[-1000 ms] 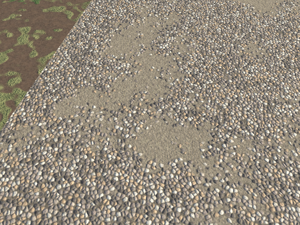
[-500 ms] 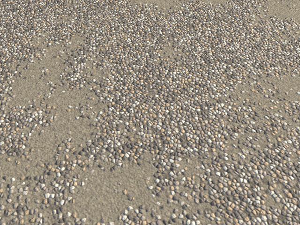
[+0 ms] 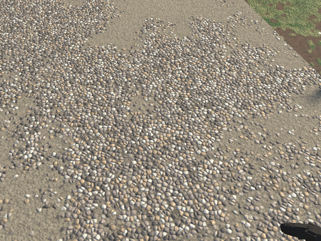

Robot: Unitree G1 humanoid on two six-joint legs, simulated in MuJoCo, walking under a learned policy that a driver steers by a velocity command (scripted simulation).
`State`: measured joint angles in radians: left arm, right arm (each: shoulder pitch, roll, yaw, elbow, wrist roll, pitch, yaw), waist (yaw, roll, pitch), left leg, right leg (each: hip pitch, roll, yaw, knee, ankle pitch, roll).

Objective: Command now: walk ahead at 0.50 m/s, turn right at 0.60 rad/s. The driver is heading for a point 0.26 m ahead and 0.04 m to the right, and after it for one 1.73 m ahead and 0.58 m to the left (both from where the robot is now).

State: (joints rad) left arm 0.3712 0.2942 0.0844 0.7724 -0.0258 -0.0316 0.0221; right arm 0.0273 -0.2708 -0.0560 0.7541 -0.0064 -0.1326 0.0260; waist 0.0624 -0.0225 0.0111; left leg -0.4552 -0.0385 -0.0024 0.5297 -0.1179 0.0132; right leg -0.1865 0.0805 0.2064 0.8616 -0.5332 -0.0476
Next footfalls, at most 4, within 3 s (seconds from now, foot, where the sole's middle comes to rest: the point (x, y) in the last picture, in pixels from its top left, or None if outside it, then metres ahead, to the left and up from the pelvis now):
0.42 right None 0.36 -0.16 -0.76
0.92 left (142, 209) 0.59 0.15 -0.76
1.40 right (162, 145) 0.93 0.09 -0.76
1.92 left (91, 131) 0.99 0.45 -0.76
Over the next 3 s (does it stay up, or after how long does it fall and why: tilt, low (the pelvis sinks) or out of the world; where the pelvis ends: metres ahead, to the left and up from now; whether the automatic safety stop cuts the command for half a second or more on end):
stays up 1.45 0.60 0.00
